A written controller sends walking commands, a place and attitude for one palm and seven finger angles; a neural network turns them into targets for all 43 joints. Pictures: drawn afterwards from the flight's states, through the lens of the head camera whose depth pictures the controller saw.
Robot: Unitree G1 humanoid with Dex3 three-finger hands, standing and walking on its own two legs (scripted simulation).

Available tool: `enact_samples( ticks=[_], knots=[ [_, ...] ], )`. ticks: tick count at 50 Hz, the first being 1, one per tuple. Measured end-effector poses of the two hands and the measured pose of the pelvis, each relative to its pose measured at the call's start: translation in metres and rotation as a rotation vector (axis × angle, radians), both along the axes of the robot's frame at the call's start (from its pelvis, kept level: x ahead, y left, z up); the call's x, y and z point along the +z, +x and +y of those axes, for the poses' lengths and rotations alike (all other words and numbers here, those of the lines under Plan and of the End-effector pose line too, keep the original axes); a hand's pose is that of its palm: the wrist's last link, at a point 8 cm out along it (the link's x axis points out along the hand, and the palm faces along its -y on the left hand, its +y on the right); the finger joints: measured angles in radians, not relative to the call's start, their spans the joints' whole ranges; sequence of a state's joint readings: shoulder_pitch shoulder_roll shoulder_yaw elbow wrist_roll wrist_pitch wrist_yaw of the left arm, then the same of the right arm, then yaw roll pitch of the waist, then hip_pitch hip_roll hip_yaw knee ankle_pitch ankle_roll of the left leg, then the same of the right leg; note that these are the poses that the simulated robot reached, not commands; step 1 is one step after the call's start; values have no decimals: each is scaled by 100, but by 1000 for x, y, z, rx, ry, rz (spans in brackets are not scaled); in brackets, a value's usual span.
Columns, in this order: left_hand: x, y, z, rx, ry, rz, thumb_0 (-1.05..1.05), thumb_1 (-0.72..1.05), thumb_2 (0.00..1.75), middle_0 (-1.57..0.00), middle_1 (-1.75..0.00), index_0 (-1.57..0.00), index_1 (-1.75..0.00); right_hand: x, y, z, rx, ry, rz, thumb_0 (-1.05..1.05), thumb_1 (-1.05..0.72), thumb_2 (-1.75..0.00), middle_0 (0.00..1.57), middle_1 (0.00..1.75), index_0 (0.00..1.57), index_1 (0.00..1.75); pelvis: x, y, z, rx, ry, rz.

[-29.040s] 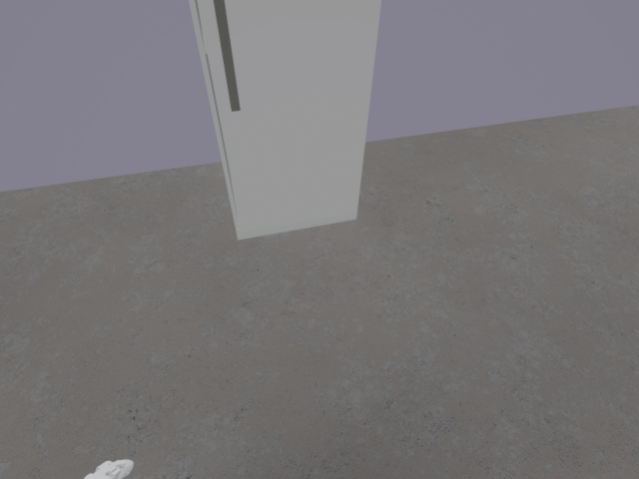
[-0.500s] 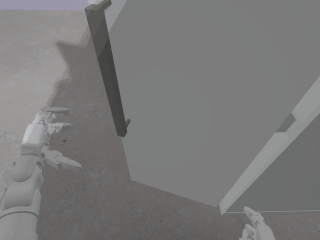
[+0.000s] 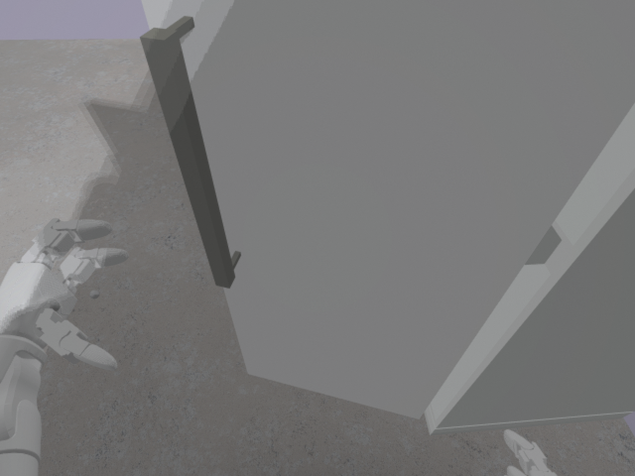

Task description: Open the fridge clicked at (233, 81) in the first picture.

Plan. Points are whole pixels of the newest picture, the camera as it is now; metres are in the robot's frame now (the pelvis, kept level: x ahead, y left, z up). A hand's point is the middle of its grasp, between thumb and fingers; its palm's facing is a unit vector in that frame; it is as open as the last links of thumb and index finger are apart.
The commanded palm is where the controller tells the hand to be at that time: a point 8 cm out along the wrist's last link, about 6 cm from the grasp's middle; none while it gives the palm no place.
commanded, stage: draw the hand back to the body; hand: left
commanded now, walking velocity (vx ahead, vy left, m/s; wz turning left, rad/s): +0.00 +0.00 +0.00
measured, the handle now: (209, 182) +0.46 +0.19 +0.13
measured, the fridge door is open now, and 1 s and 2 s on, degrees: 71 71 71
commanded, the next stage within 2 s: step back with the hand held close in 1.42 s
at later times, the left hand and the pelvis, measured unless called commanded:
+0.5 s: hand (33, 317) +0.24 +0.31 +0.14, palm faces +0.34 -0.92 -0.21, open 13.9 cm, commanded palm +0.18 +0.34 +0.15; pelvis -0.01 +0.03 +0.02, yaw +1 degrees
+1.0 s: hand (17, 311) +0.22 +0.29 +0.18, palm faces +0.46 -0.80 -0.39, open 9.1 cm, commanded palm +0.16 +0.32 +0.20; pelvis +0.02 +0.01 +0.03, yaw +0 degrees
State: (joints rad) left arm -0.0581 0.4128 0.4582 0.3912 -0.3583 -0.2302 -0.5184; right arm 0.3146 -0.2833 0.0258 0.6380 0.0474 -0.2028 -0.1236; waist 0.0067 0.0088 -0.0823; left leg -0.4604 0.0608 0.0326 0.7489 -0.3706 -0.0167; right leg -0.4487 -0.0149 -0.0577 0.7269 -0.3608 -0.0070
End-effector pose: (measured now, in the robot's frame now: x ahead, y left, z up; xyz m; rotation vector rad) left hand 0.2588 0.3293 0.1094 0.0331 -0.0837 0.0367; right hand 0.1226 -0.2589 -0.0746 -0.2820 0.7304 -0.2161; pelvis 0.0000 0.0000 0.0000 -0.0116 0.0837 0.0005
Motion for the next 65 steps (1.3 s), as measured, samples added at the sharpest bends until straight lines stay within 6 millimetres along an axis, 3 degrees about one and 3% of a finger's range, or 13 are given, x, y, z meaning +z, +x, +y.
enact_samples(
  ticks=[4, 9, 13, 18, 24, 30, 35, 45, 55, 65],
  knots=[
    [15, -8, 10, -35, 6, -1, -2, -54, 20, -25, -115, -25, -115, 11, 16, 12, 26, 22, -91, 2, -90, -90, 21, 30, 20, 30, 1, -2, 6, 0, -2, -15],
    [8, -28, 21, 7, -45, 92, -1, -55, 20, -25, -115, -25, -115, 22, 34, 32, 79, 58, -174, 2, -90, -90, 21, 30, 20, 30, 4, -6, 14, 4, -3, -25],
    [5, -45, 21, 36, -40, 93, -1, -55, 20, -25, -115, -25, -115, 28, 42, 47, 130, 58, -200, 2, -90, -90, 21, 30, 20, 30, 5, -10, 18, 12, -7, -38],
    [17, -55, 18, 37, -12, 21, -2, -51, 22, -25, -113, -24, -113, 35, 47, 62, 170, 51, -218, 2, -90, -90, 21, 30, 20, 30, 6, -14, 21, 23, -15, -66],
    [35, -60, 19, 288, 164, 22, -2, -38, 28, -24, -105, -24, -105, 35, 44, 73, 187, 51, -181, 2, -90, -90, 21, 30, 20, 30, 14, -13, 25, 25, -10, -92],
    [42, -72, 14, 397, 260, 49, -1, -19, 37, -24, -94, -24, -94, 26, 38, 73, 163, 63, -99, 2, -90, -90, 21, 30, 20, 30, 21, -4, 28, 12, 0, -111],
    [58, -76, 12, 449, 317, 18, -1, -2, 46, -23, -84, -23, -84, 21, 38, 69, 154, 64, -49, 2, -90, -90, 21, 30, 20, 30, 25, 6, 27, 9, 4, -128],
    [79, -78, 0, 456, 381, -12, 0, 34, 63, -22, -63, -22, -63, 25, 63, 56, 137, 77, -63, 2, -90, -90, 21, 30, 20, 30, 29, 20, 18, 1, 10, -146],
    [97, -95, -15, 463, 421, -51, 1, 69, 80, -21, -42, -21, -42, 34, 84, 48, 157, 76, -101, 2, -90, -90, 21, 30, 20, 30, 30, 25, 7, 7, 9, -157],
    [88, -100, -18, 489, 395, -11, 1, 86, 89, -21, -32, -21, -32, 29, 79, 46, 160, 84, -75, 2, -90, -90, 21, 30, 20, 30, 30, 19, -1, 11, 11, -167]
  ],
)
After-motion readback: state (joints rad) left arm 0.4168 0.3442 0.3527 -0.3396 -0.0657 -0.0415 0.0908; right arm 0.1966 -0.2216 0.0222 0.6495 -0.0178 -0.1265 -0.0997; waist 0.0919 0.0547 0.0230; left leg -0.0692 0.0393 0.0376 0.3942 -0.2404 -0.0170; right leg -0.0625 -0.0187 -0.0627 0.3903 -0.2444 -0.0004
